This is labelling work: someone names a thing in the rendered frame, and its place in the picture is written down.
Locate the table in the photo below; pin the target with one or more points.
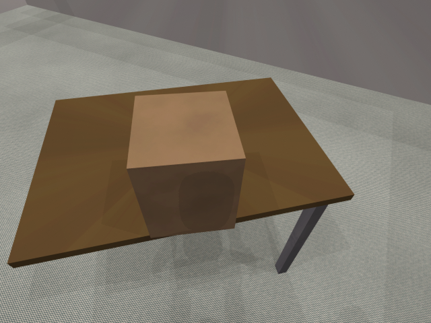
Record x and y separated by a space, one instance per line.
81 198

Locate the carton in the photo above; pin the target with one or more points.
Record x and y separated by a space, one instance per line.
185 162

